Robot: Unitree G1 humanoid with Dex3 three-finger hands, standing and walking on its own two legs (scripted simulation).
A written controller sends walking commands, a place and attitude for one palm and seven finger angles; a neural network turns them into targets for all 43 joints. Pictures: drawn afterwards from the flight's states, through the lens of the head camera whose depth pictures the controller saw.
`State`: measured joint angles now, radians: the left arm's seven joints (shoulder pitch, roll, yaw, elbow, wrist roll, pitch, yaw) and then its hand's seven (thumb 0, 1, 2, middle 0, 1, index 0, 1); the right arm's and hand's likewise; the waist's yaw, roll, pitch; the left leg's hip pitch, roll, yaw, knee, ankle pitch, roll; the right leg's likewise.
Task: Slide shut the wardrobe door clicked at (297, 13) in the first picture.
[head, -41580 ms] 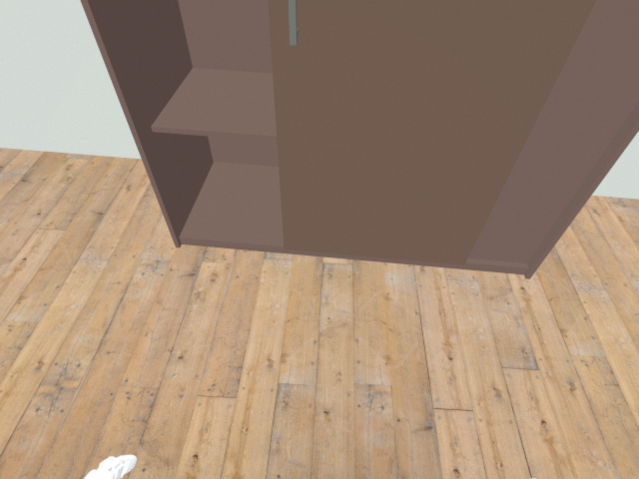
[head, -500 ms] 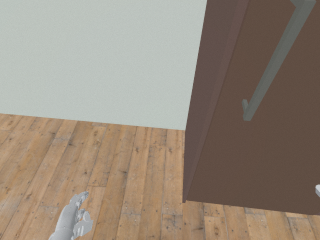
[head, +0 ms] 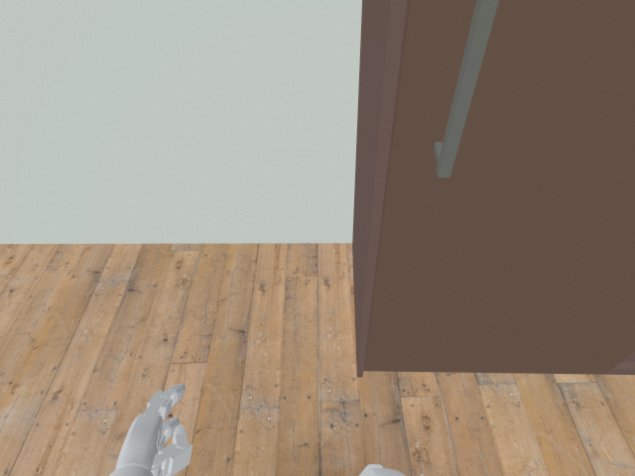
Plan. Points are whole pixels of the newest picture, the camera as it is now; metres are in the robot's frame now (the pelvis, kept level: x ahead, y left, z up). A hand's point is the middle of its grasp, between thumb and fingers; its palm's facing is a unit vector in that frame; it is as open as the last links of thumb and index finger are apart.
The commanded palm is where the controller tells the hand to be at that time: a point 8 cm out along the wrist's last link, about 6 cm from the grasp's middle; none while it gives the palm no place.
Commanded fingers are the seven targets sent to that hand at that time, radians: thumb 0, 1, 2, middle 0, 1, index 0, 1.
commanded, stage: step back with the hand held close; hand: right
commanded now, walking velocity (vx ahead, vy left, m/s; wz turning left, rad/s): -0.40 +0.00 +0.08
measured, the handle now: (463, 72) +0.51 -0.16 +0.26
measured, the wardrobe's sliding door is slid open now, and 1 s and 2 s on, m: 0.00 0.00 0.00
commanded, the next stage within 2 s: stop stepping back and stand still in 0.46 s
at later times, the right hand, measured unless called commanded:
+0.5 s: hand out of the picture +0.09 -0.30 +0.20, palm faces +0.42 +0.83 -0.37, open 7.4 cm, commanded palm +0.06 -0.32 +0.20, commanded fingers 0.00 -0.90 -0.90 0.20 0.30 0.20 0.30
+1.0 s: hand out of the picture -0.06 -0.44 +0.22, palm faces +0.42 +0.88 -0.23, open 7.4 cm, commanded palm -0.12 -0.46 +0.20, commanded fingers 0.00 -0.90 -0.90 0.20 0.30 0.20 0.30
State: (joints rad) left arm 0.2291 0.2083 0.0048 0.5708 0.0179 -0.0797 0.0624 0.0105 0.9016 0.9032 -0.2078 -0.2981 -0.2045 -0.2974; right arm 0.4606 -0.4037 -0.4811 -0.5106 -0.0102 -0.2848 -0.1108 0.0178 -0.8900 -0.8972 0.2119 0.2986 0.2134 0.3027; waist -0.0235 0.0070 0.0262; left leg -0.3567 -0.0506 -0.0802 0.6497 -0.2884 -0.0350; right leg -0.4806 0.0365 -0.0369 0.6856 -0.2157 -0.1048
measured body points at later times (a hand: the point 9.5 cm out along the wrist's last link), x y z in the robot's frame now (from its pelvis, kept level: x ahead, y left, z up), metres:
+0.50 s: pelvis -0.12 -0.05 +0.00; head -0.11 -0.09 +0.45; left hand +0.08 +0.17 -0.05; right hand +0.06 -0.35 +0.22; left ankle -0.28 +0.10 -0.72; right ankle +0.09 -0.06 -0.70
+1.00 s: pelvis -0.30 -0.19 -0.02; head -0.34 -0.27 +0.42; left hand -0.21 +0.09 -0.06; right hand -0.09 -0.49 +0.23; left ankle -0.23 -0.02 -0.70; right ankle -0.32 -0.32 -0.72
